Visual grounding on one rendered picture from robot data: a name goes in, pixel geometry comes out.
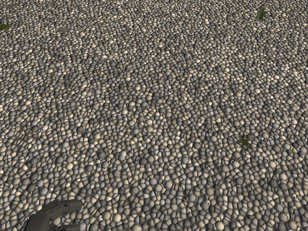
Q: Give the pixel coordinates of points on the left robot hand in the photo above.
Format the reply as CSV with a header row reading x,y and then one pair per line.
x,y
40,221

